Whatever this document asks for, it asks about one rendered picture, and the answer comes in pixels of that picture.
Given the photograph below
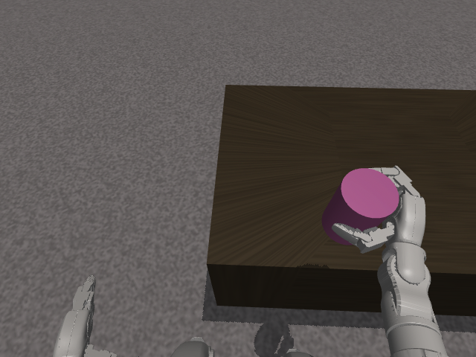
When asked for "right robot arm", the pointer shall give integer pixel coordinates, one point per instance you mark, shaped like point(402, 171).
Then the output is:
point(410, 324)

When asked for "can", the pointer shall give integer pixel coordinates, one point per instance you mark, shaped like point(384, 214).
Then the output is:
point(364, 199)

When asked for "right robot hand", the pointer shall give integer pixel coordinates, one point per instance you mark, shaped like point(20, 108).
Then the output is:
point(405, 224)

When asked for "left robot hand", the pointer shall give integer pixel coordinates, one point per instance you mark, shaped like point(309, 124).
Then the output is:
point(74, 333)

